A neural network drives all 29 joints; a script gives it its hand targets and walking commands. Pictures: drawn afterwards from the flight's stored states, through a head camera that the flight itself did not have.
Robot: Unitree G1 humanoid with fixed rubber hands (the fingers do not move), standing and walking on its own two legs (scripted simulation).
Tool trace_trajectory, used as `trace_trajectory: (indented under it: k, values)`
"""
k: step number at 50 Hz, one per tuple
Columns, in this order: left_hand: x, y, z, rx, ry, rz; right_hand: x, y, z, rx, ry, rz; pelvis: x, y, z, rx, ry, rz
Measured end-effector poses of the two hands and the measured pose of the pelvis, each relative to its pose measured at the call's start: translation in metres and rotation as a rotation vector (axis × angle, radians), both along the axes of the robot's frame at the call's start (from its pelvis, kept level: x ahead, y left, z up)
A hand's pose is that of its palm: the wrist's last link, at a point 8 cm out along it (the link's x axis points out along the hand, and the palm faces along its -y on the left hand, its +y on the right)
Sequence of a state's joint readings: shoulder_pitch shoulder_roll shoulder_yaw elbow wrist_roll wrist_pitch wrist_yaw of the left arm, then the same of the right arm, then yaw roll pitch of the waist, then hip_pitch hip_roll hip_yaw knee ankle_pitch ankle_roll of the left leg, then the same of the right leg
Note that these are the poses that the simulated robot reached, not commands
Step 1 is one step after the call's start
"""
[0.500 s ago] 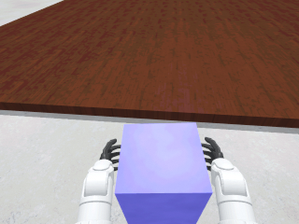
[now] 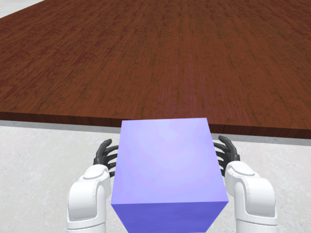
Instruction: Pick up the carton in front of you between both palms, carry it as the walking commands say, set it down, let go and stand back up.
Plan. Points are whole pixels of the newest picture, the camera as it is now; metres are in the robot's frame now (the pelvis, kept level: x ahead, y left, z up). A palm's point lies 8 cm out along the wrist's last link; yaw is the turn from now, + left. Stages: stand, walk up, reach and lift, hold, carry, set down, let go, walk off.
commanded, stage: carry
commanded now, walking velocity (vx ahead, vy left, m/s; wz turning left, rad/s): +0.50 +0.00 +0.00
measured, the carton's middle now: (165, 179) +0.28 +0.01 +0.02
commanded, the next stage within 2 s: none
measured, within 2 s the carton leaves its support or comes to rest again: neither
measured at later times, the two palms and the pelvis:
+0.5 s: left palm (140, 101) +0.55 +0.10 +0.07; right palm (224, 100) +0.57 -0.20 +0.07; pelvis +0.29 -0.06 +0.00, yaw +2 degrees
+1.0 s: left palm (140, 48) +0.91 +0.12 +0.11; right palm (204, 47) +0.90 -0.18 +0.12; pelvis +0.61 -0.01 +0.00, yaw -3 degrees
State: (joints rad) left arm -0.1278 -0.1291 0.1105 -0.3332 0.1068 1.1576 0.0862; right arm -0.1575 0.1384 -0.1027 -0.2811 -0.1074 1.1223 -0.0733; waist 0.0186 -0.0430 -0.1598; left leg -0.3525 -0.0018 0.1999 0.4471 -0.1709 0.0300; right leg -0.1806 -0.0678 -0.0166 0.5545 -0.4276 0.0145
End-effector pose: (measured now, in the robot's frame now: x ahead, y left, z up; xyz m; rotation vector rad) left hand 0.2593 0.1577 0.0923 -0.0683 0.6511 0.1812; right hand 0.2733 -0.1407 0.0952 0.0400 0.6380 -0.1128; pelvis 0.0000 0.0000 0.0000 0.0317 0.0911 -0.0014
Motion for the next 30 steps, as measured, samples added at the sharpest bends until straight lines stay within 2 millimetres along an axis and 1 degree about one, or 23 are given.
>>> trace_trajectory:
  k: [2, 4, 6, 9, 12, 14, 16, 18, 20, 22, 24, 27, 30]
  values:
    - [0.015, 0.002, -0.003, -0.006, 0.029, -0.006, 0.013, 0.002, -0.004, -0.012, 0.028, -0.003, 0.018, 0.003, 0.001, -0.006, 0.003, -0.017]
    - [0.034, -0.001, -0.002, -0.006, 0.065, -0.024, 0.024, -0.001, -0.005, -0.008, 0.066, -0.024, 0.037, 0.005, 0.005, -0.019, 0.005, -0.024]
    - [0.057, -0.007, 0.001, -0.010, 0.085, -0.045, 0.040, -0.007, -0.002, -0.004, 0.086, -0.050, 0.056, 0.005, 0.010, -0.030, 0.007, -0.023]
    - [0.096, -0.018, 0.008, -0.011, 0.083, -0.072, 0.072, -0.018, 0.006, 0.003, 0.084, -0.083, 0.088, 0.001, 0.015, -0.041, 0.009, -0.020]
    - [0.138, -0.029, 0.010, -0.012, 0.069, -0.081, 0.111, -0.029, 0.009, 0.010, 0.070, -0.099, 0.124, -0.008, 0.013, -0.044, 0.007, -0.017]
    - [0.166, -0.037, 0.008, -0.009, 0.062, -0.080, 0.140, -0.037, 0.007, 0.016, 0.063, -0.100, 0.151, -0.016, 0.009, -0.042, 0.001, -0.016]
    - [0.195, -0.046, 0.003, -0.003, 0.055, -0.074, 0.171, -0.046, 0.000, 0.024, 0.056, -0.095, 0.181, -0.025, 0.001, -0.040, -0.008, -0.011]
    - [0.225, -0.054, -0.004, 0.002, 0.039, -0.059, 0.205, -0.054, -0.009, 0.032, 0.040, -0.082, 0.213, -0.037, -0.012, -0.040, -0.023, 0.002]
    - [0.251, -0.060, -0.013, 0.015, 0.054, -0.047, 0.236, -0.060, -0.021, 0.038, 0.056, -0.065, 0.237, -0.046, -0.016, -0.054, -0.025, 0.011]
    - [0.269, -0.062, -0.021, 0.015, 0.103, -0.029, 0.260, -0.062, -0.028, 0.037, 0.105, -0.047, 0.258, -0.053, -0.010, -0.045, -0.020, 0.026]
    - [0.284, -0.062, -0.023, 0.013, 0.141, -0.009, 0.281, -0.062, -0.030, 0.037, 0.143, -0.029, 0.279, -0.058, -0.001, -0.033, -0.014, 0.034]
    - [0.312, -0.060, -0.017, 0.017, 0.148, 0.015, 0.317, -0.060, -0.025, 0.030, 0.150, 0.004, 0.312, -0.063, 0.011, -0.015, -0.007, 0.033]
    - [0.347, -0.059, -0.007, 0.021, 0.120, 0.023, 0.354, -0.059, -0.016, 0.028, 0.121, 0.017, 0.348, -0.063, 0.017, -0.002, -0.003, 0.025]
